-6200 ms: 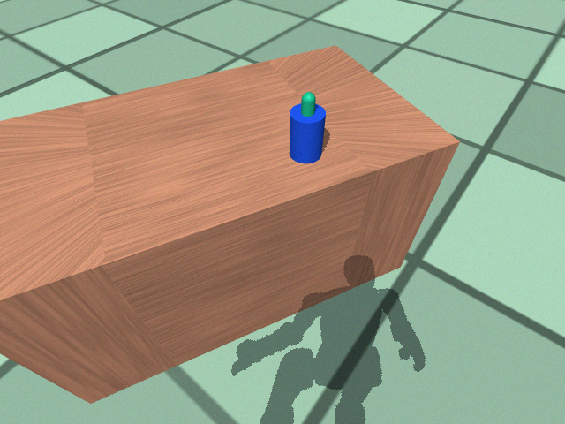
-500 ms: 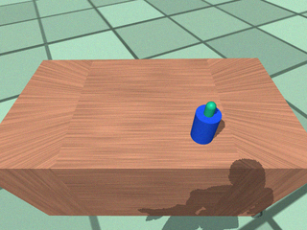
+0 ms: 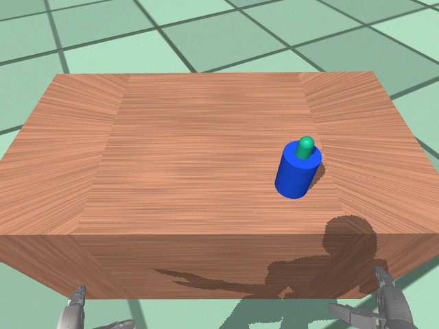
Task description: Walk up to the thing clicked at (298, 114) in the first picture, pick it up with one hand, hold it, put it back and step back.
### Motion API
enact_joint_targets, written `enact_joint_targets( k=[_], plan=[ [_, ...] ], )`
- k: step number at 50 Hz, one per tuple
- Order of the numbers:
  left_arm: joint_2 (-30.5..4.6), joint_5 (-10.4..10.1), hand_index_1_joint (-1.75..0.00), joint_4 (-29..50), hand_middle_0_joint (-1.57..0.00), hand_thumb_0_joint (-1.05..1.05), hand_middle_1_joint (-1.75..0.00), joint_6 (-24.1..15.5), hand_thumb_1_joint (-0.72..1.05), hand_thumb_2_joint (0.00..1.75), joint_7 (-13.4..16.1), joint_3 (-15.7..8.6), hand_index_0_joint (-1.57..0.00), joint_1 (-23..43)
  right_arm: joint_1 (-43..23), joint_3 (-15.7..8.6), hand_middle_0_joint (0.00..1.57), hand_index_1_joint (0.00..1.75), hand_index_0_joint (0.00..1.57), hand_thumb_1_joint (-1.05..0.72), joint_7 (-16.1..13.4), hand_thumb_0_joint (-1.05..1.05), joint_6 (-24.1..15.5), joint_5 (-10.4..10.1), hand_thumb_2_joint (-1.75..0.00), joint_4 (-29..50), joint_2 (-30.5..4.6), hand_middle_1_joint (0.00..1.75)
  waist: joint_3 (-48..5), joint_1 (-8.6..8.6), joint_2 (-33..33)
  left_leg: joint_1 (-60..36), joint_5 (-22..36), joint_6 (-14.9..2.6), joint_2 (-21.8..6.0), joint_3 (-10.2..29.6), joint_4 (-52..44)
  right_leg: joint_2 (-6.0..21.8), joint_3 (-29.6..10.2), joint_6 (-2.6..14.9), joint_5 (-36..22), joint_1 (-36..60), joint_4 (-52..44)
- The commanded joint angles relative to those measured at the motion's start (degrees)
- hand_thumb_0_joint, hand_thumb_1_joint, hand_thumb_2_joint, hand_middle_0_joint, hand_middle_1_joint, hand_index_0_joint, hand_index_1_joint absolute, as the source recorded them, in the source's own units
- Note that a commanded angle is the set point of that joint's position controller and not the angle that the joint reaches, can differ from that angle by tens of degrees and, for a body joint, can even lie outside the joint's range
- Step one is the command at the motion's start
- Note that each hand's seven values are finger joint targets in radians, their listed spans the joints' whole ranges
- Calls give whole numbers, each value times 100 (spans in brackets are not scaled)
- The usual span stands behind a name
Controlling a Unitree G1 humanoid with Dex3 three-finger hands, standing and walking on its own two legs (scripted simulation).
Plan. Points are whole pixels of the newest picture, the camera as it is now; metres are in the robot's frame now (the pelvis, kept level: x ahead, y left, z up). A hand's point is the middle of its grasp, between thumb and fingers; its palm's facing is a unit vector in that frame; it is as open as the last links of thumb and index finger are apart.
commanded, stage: rise first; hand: right
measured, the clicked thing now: (298, 164) +0.48 -0.19 -0.04
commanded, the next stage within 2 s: go down in 1.32 s
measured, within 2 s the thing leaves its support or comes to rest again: neither
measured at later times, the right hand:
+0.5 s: hand (368, 289) +0.19 -0.25 -0.03, palm faces +0.27 +0.90 -0.35, open 17.4 cm
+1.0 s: hand (382, 291) +0.18 -0.24 +0.02, palm faces +0.28 +0.89 -0.35, open 17.5 cm
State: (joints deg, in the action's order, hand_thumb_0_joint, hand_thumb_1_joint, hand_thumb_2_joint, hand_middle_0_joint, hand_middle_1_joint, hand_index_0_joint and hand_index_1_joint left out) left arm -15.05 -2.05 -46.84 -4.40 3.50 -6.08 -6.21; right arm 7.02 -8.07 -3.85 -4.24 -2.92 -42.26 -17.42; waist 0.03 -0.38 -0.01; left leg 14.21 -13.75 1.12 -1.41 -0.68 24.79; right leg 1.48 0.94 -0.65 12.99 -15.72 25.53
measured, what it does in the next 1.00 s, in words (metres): stands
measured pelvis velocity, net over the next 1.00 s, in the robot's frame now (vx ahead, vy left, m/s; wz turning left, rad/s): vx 0.00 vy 0.01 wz -0.02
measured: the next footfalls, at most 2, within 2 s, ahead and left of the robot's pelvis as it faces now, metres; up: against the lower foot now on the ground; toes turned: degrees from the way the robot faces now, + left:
none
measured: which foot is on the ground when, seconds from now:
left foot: down 0.00-1.00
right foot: down 0.00-1.00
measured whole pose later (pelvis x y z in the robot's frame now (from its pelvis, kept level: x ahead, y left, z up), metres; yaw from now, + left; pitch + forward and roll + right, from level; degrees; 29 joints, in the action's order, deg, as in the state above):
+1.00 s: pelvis +0.00 +0.01 +0.00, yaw -1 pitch -3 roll +0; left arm -12.8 -0.8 -36.4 -3.9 3.9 -7.1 -13.1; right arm 25.3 -10.8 -2.4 -7.4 -2.5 -2.4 -15.9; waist 1.7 -2.1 1.9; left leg 6.6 -14.6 0.6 -1.6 -1.7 23.8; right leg 1.3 0.0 -1.2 12.7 -7.9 23.1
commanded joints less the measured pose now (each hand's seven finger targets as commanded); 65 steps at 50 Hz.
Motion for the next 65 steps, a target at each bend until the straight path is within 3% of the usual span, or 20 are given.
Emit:
enact_joint_targets(
  k=[1, 3, 5, 8, 10, 11, 16, 18, 24, 26, 28, 31, 34, 36, 41, 42, 48, 51, 53, 65],
  plan=[
    [-883, -12, -6, 1063, -6, 0, -6, -134, -34, 9, 100, -268, -6, 474, -333, -366, 5, 5, 5, 33, -104, 0, -126, 19, -9, 1439, -1066, 5, -812, -4, 213, -327, 1077, -120, 134, -199, -319, -118, 145, 118, -1021, 437, -338],
    [-929, 8, -6, 1299, -6, 0, -6, -154, -48, 6, 144, -292, -6, 284, 118, -360, 5, 6, 5, 43, -115, 0, -119, 34, -7, 1448, -940, 6, -766, -47, -2, -389, 987, -119, 148, -212, -357, -103, 136, 127, -948, 508, -375],
    [-861, 9, -6, 1706, -6, 0, -7, -196, -51, 5, 198, -212, -7, 287, -171, -455, 4, 6, 5, 47, -161, 0, -204, 47, -6, 2057, -1116, 6, -1030, -51, 41, -554, 1169, -116, 119, -199, -332, -111, 124, 129, -1151, 728, -329],
    [-795, 27, -6, 1920, -6, 0, -7, -193, -53, 4, 246, -186, -7, -20, 199, -478, 4, 6, 5, 51, -193, 0, -212, 68, -5, 2381, -1057, 6, -1011, -45, 56, -656, 1468, -110, 112, -206, -278, -113, 136, 131, -1455, 873, -326],
    [-466, 25, -6, 1952, -6, 0, -6, -163, -52, 4, 222, 68, -7, -281, 445, -526, 4, 6, 5, 53, -188, 0, -223, 67, -5, 2574, -1007, 6, -919, -108, 108, -730, 1630, -99, 97, -217, -280, -127, 164, 129, -1628, 891, -309],
    [-584, 19, -6, 1993, -6, 0, -6, -147, -52, 4, 238, -58, -7, -337, 476, -567, 4, 6, 5, 54, -188, 0, -215, 77, -5, 2703, -1049, 6, -870, -87, 131, -706, 1701, -100, 106, -235, -267, -114, 150, 121, -1714, 932, -334],
    [-488, 38, -5, 1759, -6, 0, -6, -90, -52, 3, 166, -11, -7, -615, 814, -615, 4, 6, 5, 56, -107, 0, -164, 43, -5, 3164, -939, 6, -513, -93, 328, -633, 1670, -79, 90, -246, -322, -151, 213, 108, -1640, 891, -375],
    [-636, 43, -5, 1769, -6, 0, -6, -71, -52, 3, 161, -183, -7, -597, 936, -707, 4, 6, 5, 57, -75, 0, -151, 23, -4, 3200, -940, 6, -437, -44, 136, -602, 1664, -59, 96, -263, -349, -143, 206, 128, -1620, 889, -371],
    [-702, 58, -6, 2251, -6, 0, -6, -104, -53, 5, 141, -265, -6, -285, 1016, -713, 4, 6, 5, 56, -33, 0, -218, 31, -5, 3833, -861, 6, -641, -80, -159, -784, 1955, -23, 78, -287, -305, -114, 147, 139, -1912, 1133, -348],
    [-454, 58, -6, 2010, -6, 0, -6, -85, -53, 5, 120, -60, -6, -209, 826, -722, 4, 6, 5, 57, -32, 0, -285, 20, -5, 4202, -912, 6, -468, -154, 181, -729, 1699, -53, 55, -252, -348, -152, 176, 111, -1692, 1043, -386],
    [-683, 80, -6, 1998, -6, 0, -6, -101, -53, 5, 149, -298, -6, -212, 1040, -757, 4, 6, 5, 57, -38, 0, -289, 34, -5, 4230, -905, 6, -410, -109, 179, -705, 1454, -73, 80, -268, -377, -131, 173, 109, -1478, 1010, -451],
    [-312, 85, -6, 1705, -6, 0, -6, -80, -53, 5, 70, -25, -6, -263, 1295, -704, 4, 6, 5, 57, 5, 0, -362, 58, -4, 4372, -785, 6, -348, -206, 246, -728, 1356, -89, 73, -282, -397, -144, 185, 111, -1410, 885, -453],
    [-705, 113, -6, 1839, -6, 0, -6, -113, -53, 5, 97, -348, -6, -63, 1353, -850, 4, 6, 5, 56, 5, 0, -425, 62, -4, 4589, -933, 6, -581, -178, 149, -824, 1590, -76, 75, -274, -351, -127, 165, 112, -1624, 1020, -404],
    [-781, 116, -6, 2090, -6, 0, -6, -143, -54, 6, 113, -367, -6, -42, 1262, -861, 5, 6, 5, 55, 9, 0, -487, 40, -5, 4837, -937, 6, -632, -143, 41, -861, 1566, -59, 75, -288, -385, -143, 162, 121, -1581, 1095, -400],
    [-453, 105, -6, 2058, -6, 0, -6, -167, -54, 6, 99, -179, -6, -252, 1391, -742, 5, 6, 5, 55, 35, 0, -568, 55, -5, 4908, -760, 6, -348, -163, 58, -748, 1207, -80, 76, -308, -465, -143, 170, 129, -1278, 998, -478],
    [-562, 96, -6, 1927, -6, 0, -6, -156, -54, 6, 107, -350, -6, -381, 1466, -898, 5, 6, 5, 55, 31, 0, -586, 42, -5, 4939, -880, 6, -274, -165, 110, -707, 1207, -77, 64, -302, -474, -159, 173, 134, -1248, 985, -490],
    [-719, 105, -6, 1999, -6, 0, -6, -254, -55, 6, 75, -499, -6, -175, 1474, -909, 5, 6, 5, 53, 74, 0, -699, 40, -5, 5260, -864, 6, -270, -151, 91, -667, 1069, -82, 72, -315, -475, -149, 151, 127, -1118, 967, -513],
    [-442, 103, -6, 2024, -6, 0, -6, -286, -55, 7, 49, -278, -5, -137, 1397, -845, 5, 6, 5, 54, 87, 0, -774, 43, -5, 5299, -787, 6, -187, -152, 40, -648, 841, -89, 72, -309, -543, -152, 147, 152, -913, 924, -545],
    [-626, 105, -6, 1934, -6, 0, -6, -308, -55, 6, 82, -454, -5, -202, 1341, -920, 5, 6, 5, 54, 74, 0, -812, 43, -5, 5280, -882, 6, -138, -112, 78, -561, 713, -89, 74, -313, -554, -163, 156, 144, -787, 935, -578],
    [-557, 107, -7, 1781, -5, 0, -7, -433, -55, 8, 5, -432, -5, -124, 1726, -895, 5, 6, 5, 55, 130, 0, -1019, 30, -6, 5535, -794, 6, -177, -252, 182, -632, 667, -136, 109, -345, -520, -140, 135, 114, -814, 880, -596]
  ],
)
